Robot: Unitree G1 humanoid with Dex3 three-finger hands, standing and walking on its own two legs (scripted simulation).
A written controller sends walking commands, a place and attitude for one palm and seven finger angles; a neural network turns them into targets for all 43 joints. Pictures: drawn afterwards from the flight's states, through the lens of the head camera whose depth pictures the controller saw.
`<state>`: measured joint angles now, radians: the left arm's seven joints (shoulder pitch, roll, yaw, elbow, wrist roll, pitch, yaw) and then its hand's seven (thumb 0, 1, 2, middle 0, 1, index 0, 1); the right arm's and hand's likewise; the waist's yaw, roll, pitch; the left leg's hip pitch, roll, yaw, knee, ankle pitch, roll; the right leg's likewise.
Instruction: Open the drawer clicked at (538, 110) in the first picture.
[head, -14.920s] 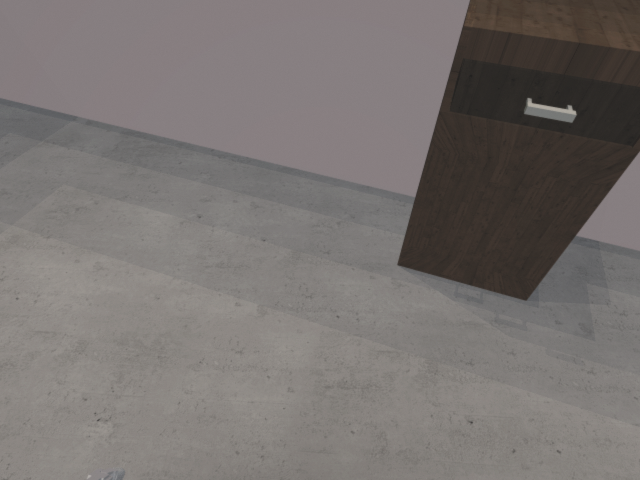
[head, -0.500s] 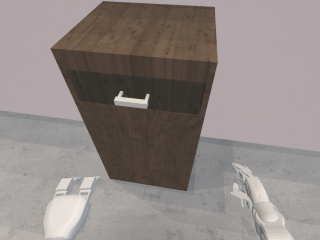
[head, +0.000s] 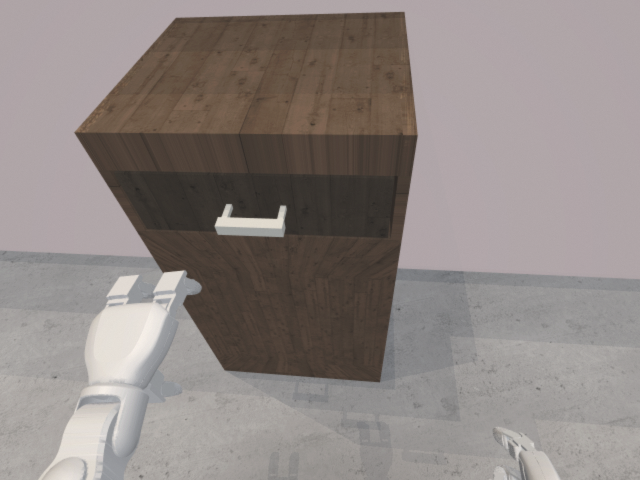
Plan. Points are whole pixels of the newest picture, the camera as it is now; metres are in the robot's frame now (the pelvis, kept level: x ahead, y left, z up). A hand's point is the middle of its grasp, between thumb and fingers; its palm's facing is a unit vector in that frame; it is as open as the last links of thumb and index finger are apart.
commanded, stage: raise the hand with hooked fingers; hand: left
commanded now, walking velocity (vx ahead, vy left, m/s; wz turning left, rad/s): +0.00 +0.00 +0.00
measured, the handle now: (252, 218) +0.50 +0.19 +0.01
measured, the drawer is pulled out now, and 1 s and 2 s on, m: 0.00 0.00 0.00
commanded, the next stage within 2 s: move the hooked fingers above the handle in 0.82 s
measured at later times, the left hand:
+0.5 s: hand (130, 279) +0.29 +0.26 +0.12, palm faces +0.04 -0.05 -1.00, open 13.8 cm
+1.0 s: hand (135, 287) +0.28 +0.25 +0.12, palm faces +0.05 -0.07 -1.00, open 13.8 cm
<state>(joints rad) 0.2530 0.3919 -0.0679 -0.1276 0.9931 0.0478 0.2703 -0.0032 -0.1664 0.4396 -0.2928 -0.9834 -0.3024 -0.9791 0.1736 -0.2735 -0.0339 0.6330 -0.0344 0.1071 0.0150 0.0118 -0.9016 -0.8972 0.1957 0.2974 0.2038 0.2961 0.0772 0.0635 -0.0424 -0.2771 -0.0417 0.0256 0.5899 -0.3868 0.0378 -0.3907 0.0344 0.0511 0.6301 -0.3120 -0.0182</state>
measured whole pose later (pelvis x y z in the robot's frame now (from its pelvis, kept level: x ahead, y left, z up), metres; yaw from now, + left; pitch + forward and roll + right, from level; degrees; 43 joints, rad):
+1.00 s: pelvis -0.02 +0.00 +0.01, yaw +2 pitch +1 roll +0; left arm -0.12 0.51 -0.06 0.05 0.91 -0.01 0.02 0.00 -0.49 0.30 -0.31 -1.20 -0.32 -1.20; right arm 0.14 -0.26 -0.01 0.63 0.01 0.14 0.00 0.01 -0.90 -0.90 0.20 0.30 0.20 0.30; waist 0.08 0.08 -0.01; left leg -0.18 -0.06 -0.01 0.43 -0.28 0.04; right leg -0.27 0.01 0.02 0.45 -0.21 -0.01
